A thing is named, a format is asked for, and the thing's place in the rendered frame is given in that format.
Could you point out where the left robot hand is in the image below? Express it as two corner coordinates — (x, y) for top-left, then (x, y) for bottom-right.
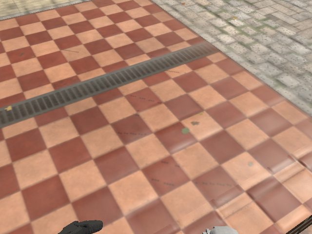
(58, 219), (103, 234)

